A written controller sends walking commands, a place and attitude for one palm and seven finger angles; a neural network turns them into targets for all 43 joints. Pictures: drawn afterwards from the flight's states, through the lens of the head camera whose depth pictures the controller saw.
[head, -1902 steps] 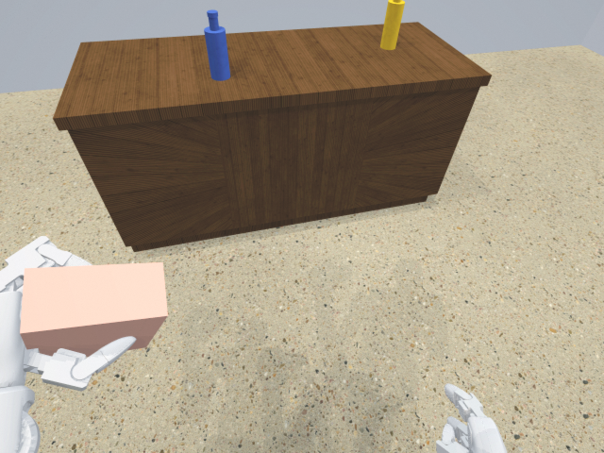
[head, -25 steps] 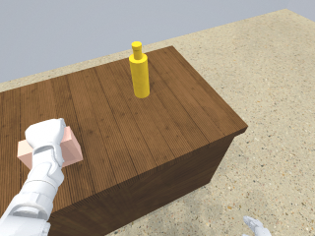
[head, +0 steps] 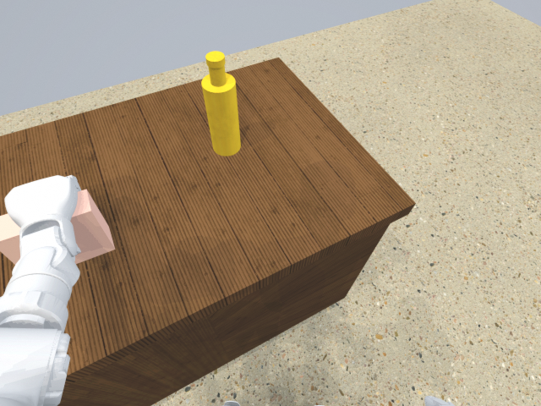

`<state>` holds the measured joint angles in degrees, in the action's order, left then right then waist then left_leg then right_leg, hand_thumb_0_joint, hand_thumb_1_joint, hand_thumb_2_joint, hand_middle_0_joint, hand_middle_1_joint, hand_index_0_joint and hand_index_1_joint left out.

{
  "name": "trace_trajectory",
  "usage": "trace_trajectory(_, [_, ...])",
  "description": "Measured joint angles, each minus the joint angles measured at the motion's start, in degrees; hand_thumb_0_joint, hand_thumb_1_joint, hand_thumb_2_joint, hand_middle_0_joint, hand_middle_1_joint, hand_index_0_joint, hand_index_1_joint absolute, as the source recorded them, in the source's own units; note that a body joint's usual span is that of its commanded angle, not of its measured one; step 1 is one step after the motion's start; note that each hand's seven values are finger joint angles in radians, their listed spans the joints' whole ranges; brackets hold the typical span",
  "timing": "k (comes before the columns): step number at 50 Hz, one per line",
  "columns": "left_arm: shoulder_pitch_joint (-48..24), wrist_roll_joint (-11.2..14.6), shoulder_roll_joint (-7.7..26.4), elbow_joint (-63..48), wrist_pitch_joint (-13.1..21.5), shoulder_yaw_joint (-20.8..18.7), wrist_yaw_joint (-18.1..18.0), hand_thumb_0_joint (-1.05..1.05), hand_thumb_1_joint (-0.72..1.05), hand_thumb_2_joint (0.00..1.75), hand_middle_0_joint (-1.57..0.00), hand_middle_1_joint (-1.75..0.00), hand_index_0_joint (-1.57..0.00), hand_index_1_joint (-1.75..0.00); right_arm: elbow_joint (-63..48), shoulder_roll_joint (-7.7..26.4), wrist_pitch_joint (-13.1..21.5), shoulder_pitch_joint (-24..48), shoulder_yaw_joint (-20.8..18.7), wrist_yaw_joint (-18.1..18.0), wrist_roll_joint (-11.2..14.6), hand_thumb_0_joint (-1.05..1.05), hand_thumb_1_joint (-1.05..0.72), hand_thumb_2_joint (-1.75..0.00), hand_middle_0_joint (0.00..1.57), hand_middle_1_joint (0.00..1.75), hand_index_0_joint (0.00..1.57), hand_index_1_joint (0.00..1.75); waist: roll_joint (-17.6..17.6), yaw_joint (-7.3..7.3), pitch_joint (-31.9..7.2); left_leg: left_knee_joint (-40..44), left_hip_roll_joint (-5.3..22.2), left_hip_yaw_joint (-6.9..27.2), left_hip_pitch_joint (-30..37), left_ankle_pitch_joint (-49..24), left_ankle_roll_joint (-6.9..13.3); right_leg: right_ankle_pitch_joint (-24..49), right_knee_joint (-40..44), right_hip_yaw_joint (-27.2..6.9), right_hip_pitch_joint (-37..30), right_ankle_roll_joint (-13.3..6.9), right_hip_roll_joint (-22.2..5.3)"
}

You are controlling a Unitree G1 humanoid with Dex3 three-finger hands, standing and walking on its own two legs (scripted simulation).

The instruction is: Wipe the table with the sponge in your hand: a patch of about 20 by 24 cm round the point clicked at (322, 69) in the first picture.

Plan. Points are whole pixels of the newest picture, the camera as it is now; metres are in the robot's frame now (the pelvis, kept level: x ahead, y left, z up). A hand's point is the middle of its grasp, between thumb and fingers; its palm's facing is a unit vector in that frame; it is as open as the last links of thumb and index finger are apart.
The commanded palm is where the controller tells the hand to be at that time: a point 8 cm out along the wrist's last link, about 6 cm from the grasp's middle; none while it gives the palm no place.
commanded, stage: wipe forward along the middle lane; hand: left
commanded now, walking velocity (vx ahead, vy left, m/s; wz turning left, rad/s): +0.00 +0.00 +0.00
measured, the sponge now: (64, 240) +0.36 +0.37 -0.02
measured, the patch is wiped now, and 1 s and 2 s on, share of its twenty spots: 1.00 1.00 1.00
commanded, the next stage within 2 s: slide back across to the first lane in 0.16 s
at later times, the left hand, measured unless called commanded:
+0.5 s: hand (48, 205) +0.41 +0.39 +0.01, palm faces -0.13 -0.02 -0.99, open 9.5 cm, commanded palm +0.38 +0.38 +0.06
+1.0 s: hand (12, 221) +0.38 +0.43 +0.01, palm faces -0.14 -0.02 -0.99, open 9.5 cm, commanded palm +0.36 +0.42 +0.06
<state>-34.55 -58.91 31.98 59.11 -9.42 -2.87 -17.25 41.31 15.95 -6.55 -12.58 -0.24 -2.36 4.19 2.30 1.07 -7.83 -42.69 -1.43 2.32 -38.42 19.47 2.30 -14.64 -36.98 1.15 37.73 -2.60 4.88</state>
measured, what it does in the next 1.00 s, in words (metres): stands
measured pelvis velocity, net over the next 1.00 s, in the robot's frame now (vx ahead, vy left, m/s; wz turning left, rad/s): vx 0.03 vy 0.04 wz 0.01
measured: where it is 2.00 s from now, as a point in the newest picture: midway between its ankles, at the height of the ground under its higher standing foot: outside the picture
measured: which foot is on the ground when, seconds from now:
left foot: down 0.00-1.00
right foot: down 0.00-1.00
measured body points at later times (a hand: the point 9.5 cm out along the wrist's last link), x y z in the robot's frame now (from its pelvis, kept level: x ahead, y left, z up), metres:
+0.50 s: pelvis +0.01 +0.02 +0.00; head +0.09 +0.03 +0.44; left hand +0.41 +0.39 +0.07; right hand +0.07 -0.25 -0.13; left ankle +0.00 +0.09 -0.71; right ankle +0.03 -0.10 -0.71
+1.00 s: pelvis +0.03 +0.04 +0.00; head +0.10 +0.06 +0.45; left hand +0.38 +0.43 +0.07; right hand +0.15 -0.22 -0.12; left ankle +0.00 +0.09 -0.71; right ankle +0.03 -0.09 -0.71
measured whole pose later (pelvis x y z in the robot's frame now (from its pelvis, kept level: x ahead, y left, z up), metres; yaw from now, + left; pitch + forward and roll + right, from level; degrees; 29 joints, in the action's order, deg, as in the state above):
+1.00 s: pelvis +0.03 +0.04 +0.00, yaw +0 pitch +15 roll -4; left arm -30.1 -60.4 36.2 54.1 -2.6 -7.7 -14.2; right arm 39.6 15.3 -8.3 -11.6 -0.8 -0.2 3.3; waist 2.1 -0.5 -7.1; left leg -42.1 -3.2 2.3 -35.8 21.2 5.1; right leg -15.9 -34.3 0.9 33.8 -0.5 3.2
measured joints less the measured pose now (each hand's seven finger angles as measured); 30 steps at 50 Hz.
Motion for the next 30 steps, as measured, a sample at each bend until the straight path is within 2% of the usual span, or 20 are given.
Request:
trace_trajectory(15, [-6.57, -1.22, 3.32, 5.63, 1.35, -0.52, 0.39, 0.01, -0.48, 1.11, -0.79, -1.39, -0.8, -1.41, 0.51, -0.11, 0.19, -2.06, 0.09, 0.95, -0.3, 0.01, -0.91, -0.9, 0.2, 0.3, 0.2, 0.3, 0.09, 1.54, -0.18, -1.88, -0.17, -0.29, -3.97, 0.56, 0.83, -0.06, -0.88, -0.18, 3.52, 0.82, -0.14])
trace_trajectory(30, [-0.08, -0.67, 4.53, 1.38, 2.74, -4.96, 1.84, 0.0, -0.48, 1.11, -0.79, -1.4, -0.79, -1.42, -0.14, -0.14, -1.02, -2.79, 0.08, 1.99, -0.07, 0.01, -0.91, -0.9, 0.2, 0.3, 0.2, 0.3, -0.12, 1.34, -0.2, 0.22, -0.51, -1.37, 0.61, 1.26, 2.11, -0.3, 1.72, -1.51, -1.13, 1.96, -0.47])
